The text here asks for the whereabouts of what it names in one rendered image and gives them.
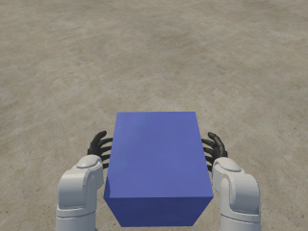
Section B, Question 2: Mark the left robot forearm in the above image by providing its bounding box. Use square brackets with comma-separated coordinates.
[55, 154, 104, 231]

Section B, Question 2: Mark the carton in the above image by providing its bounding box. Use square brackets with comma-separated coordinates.
[103, 112, 214, 227]

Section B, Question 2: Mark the robot right hand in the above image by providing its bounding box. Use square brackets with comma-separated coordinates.
[201, 132, 228, 172]

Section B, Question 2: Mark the robot left hand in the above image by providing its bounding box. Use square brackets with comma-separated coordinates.
[87, 130, 113, 169]

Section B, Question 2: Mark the right robot forearm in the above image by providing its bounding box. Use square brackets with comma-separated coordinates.
[212, 157, 261, 231]

